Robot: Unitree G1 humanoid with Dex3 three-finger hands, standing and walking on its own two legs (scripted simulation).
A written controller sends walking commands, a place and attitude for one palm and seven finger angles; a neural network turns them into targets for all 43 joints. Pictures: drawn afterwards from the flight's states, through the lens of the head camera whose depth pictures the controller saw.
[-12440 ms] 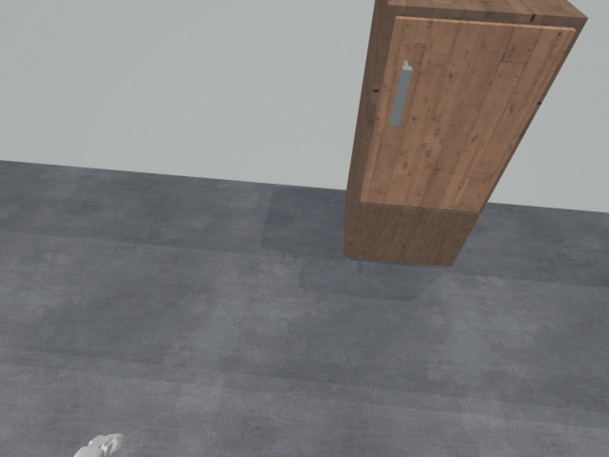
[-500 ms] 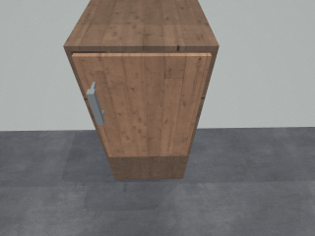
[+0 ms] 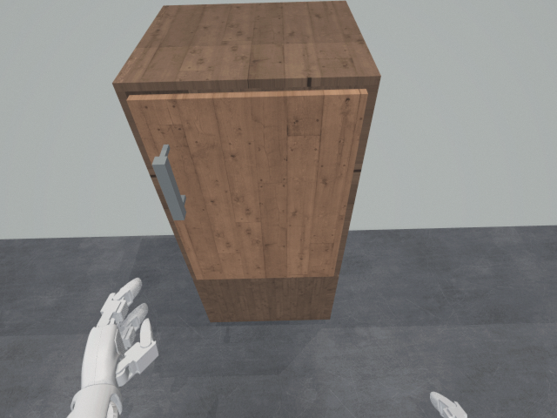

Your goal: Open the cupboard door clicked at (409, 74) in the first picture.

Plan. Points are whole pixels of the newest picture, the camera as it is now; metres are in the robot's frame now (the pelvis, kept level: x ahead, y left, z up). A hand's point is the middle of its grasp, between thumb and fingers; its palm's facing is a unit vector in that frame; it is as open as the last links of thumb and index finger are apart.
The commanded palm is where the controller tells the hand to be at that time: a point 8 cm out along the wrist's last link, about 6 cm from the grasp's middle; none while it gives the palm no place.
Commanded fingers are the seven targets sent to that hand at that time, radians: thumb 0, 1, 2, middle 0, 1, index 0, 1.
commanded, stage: raise the hand with hooked fingers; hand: left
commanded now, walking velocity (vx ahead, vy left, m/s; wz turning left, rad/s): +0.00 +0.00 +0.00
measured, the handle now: (172, 183) +0.54 +0.23 +0.01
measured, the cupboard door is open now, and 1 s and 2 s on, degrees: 0 0 0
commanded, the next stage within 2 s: move the hooked fingers beside the handle in 1.90 s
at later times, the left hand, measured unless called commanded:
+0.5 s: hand (146, 364) +0.20 +0.20 -0.01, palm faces -0.07 -0.99 -0.07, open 10.3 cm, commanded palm +0.17 +0.27 -0.02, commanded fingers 0.00 0.06 0.54 -0.26 -0.84 -0.26 -0.84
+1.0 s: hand (102, 332) +0.24 +0.26 +0.01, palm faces +0.06 -1.00 -0.05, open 13.1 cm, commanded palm +0.21 +0.31 +0.01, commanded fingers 0.00 -0.50 0.30 -0.30 -1.20 -0.30 -1.20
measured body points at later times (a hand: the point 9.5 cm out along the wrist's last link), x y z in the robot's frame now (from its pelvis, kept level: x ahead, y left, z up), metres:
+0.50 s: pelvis -0.05 -0.01 -0.08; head +0.02 +0.00 +0.37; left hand +0.20 +0.25 -0.01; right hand +0.15 -0.22 -0.16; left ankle +0.00 +0.11 -0.73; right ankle +0.00 -0.10 -0.73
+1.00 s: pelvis -0.02 +0.02 -0.05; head +0.03 +0.03 +0.40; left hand +0.23 +0.31 +0.02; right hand +0.15 -0.23 -0.11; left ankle +0.00 +0.11 -0.73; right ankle +0.00 -0.10 -0.73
